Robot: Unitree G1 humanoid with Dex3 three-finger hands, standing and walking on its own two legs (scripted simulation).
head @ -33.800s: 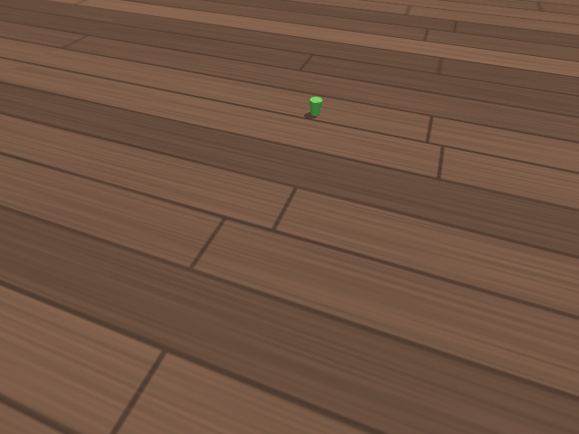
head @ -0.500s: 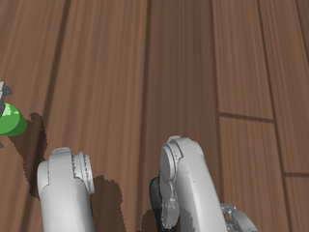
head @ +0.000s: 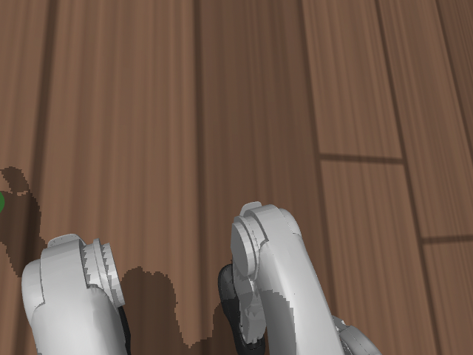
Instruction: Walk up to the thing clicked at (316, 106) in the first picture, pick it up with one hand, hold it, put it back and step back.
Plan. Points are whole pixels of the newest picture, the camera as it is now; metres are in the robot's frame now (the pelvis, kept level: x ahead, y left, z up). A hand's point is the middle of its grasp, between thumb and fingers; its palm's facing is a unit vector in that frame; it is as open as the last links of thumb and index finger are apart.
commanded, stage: rest palm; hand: left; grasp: from above
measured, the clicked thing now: out of the picture +0.40 +0.37 -0.25
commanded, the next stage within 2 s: close in 0.68 s
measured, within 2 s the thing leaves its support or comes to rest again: neither
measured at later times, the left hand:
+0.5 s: hand out of the picture +0.39 +0.36 -0.22, palm faces -0.41 -0.15 -0.90, open 14.2 cm
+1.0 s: hand out of the picture +0.38 +0.36 -0.22, palm faces -0.42 -0.16 -0.89, open 13.8 cm
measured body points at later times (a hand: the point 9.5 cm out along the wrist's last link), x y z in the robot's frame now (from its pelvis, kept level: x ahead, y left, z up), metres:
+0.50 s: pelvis +0.00 +0.00 -0.01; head +0.23 +0.12 +0.36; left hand +0.41 +0.37 -0.17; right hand +0.10 -0.26 -0.09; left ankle +0.07 +0.14 -0.26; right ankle +0.10 -0.12 -0.26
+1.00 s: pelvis +0.00 +0.00 -0.01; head +0.23 +0.12 +0.36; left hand +0.40 +0.37 -0.17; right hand +0.09 -0.26 -0.09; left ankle +0.07 +0.14 -0.26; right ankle +0.10 -0.12 -0.26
